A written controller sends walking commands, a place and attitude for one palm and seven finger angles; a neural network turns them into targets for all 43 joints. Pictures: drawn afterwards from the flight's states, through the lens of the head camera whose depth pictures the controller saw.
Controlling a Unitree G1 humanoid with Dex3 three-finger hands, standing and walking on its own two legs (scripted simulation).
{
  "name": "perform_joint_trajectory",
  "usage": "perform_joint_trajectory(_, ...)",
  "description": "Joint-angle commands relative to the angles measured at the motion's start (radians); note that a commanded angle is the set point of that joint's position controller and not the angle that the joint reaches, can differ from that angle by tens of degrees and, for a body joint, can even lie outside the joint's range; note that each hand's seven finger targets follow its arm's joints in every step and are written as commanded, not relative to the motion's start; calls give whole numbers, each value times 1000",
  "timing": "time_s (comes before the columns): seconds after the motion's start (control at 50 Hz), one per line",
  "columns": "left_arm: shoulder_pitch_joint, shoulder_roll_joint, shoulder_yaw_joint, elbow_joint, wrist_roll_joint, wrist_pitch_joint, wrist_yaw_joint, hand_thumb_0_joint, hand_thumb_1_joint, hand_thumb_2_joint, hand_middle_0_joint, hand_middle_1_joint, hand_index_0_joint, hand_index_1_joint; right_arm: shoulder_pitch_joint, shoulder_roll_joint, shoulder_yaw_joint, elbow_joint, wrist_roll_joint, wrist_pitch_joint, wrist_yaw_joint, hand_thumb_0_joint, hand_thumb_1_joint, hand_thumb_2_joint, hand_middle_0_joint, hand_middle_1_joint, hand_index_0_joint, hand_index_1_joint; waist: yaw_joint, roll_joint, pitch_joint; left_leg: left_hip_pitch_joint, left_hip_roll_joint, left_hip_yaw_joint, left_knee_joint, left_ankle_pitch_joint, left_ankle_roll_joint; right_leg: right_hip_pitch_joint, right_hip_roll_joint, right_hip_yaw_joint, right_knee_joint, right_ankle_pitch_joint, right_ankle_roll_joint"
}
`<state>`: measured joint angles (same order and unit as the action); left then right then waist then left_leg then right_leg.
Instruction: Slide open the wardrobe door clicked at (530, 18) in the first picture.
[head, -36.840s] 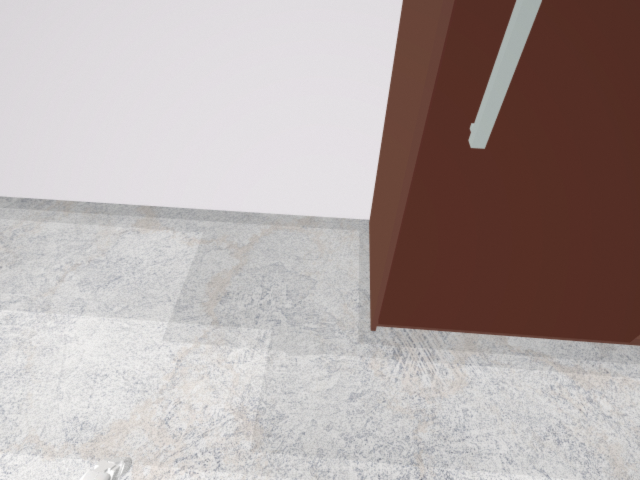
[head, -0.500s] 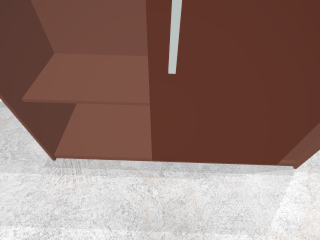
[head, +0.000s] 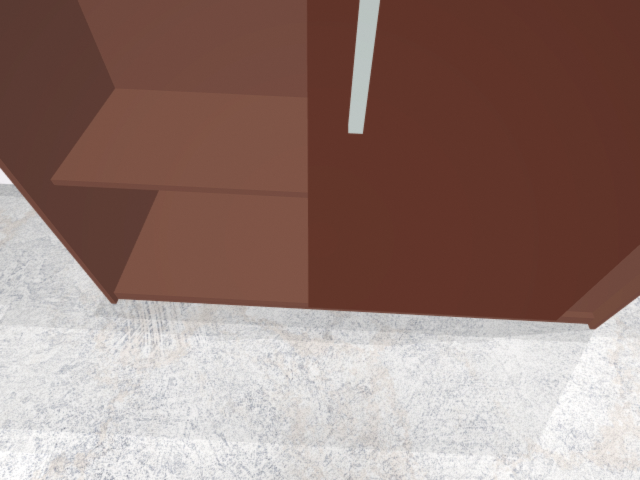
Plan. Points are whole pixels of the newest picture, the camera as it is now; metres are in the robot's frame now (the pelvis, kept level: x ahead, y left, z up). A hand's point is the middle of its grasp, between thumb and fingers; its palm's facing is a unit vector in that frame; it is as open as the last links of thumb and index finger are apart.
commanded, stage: look to check the result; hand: left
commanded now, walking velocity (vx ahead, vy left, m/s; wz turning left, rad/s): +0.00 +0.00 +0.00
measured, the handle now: (364, 40) +0.70 -0.02 +0.20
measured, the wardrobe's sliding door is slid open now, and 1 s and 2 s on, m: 0.69 0.69 0.69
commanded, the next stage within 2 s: stand and wait in 0.18 s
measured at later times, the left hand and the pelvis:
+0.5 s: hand out of the picture +0.00 +0.17 -0.18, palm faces +0.00 -0.98 -0.18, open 7.3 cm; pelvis -0.01 +0.00 +0.00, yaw +0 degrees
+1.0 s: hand out of the picture -0.01 +0.16 -0.18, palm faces +0.00 -0.99 -0.16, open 7.3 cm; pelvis -0.01 +0.00 +0.00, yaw +0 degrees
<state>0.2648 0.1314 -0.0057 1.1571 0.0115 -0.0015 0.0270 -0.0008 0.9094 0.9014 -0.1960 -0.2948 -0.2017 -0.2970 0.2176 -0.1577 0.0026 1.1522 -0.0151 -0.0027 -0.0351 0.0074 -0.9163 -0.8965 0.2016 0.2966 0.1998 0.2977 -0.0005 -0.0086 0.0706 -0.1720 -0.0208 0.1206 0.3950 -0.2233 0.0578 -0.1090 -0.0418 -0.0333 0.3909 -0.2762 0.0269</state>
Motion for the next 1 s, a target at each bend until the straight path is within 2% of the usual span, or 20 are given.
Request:
perform_joint_trajectory(0.0, 61, 101, 15, -18, -2, -10, 8, 0, 900, 900, -200, -300, -200, -300, 57, -96, -21, -28, -4, -8, -10, 0, -900, -900, 200, 300, 200, 300, -12, 3, -29, 67, 137, -136, -64, 203, -1, -72, -72, 63, -57, 172, -35)
perform_joint_trajectory(0.14, 60, 109, 17, -19, -1, -11, 8, 0, 900, 900, -200, -300, -200, -300, 56, -101, -19, -30, -2, -10, -10, 0, -900, -900, 200, 300, 200, 300, -8, 6, -22, 58, 139, -139, -67, 219, -2, -68, -71, 63, -59, 171, -35)
perform_joint_trajectory(0.2, 49, 105, 15, -18, -2, -8, 7, 0, 900, 900, -200, -300, -200, -300, 53, -96, -19, -26, -4, -8, -9, 0, -900, -900, 200, 300, 200, 300, -11, 9, -4, 43, 138, -143, -78, 182, -4, -75, -71, 62, -61, 147, -35)
perform_joint_trajectory(0.28, 47, 110, 16, -20, -2, -11, 7, 0, 900, 900, -200, -300, -200, -300, 52, -98, -20, -26, -4, -8, -7, 0, -900, -900, 200, 300, 200, 300, -10, -2, -32, 59, 138, -139, -70, 195, -4, -66, -76, 64, -64, 166, -36)
perform_joint_trajectory(0.44, 42, 120, 15, -25, -3, -14, 8, 0, 900, 900, -200, -300, -200, -300, 49, -106, -21, -26, -2, -7, -5, 0, -900, -900, 200, 300, 200, 300, -9, -9, -32, 62, 138, -138, -64, 214, -7, -66, -76, 67, -68, 183, -36)
perform_joint_trajectory(0.52, 35, 116, 15, -21, -3, -11, 7, 0, 900, 900, -200, -300, -200, -300, 47, -97, -19, -19, -4, -6, -5, 0, -900, -900, 200, 300, 200, 300, -10, 15, -16, 52, 140, -139, -78, 182, -9, -73, -76, 67, -71, 154, -37)
perform_joint_trajectory(0.64, 41, 120, 15, -20, -2, -14, 8, 0, 900, 900, -200, -300, -200, -300, 50, -103, -22, -21, -1, -6, -5, 0, -900, -900, 200, 300, 200, 300, -10, -7, -26, 60, 141, -139, -70, 198, -9, -72, -75, 68, -75, 167, -37)
perform_joint_trajectory(0.7, 38, 115, 15, -19, -3, -13, 7, 0, 900, 900, -200, -300, -200, -300, 51, -96, -20, -17, -3, -6, -6, 0, -900, -900, 200, 300, 200, 300, -12, 11, -19, 52, 140, -139, -74, 182, -11, -72, -77, 69, -78, 159, -38)
perform_joint_trajectory(0.74, 43, 120, 14, -19, -2, -15, 8, 0, 900, 900, -200, -300, -200, -300, 50, -102, -21, -21, 0, -6, -5, 0, -900, -900, 200, 300, 200, 300, -10, -11, -22, 56, 141, -139, -70, 193, -10, -72, -76, 71, -80, 168, -38)
perform_joint_trajectory(0.88, 43, 113, 12, -15, -3, -14, 7, 0, 900, 900, -200, -300, -200, -300, 48, -95, -20, -16, -2, -4, -5, 0, -900, -900, 200, 300, 200, 300, -11, 7, -11, 50, 139, -138, -75, 162, -13, -80, -77, 70, -85, 145, -38)
perform_joint_trajectory(0.98, 43, 112, 13, -15, -3, -15, 8, 0, 900, 900, -200, -300, -200, -300, 49, -96, -21, -18, -2, -6, -6, 0, -900, -900, 200, 300, 200, 300, -12, 9, -34, 56, 139, -142, -69, 182, -12, -67, -78, 68, -80, 160, -39)
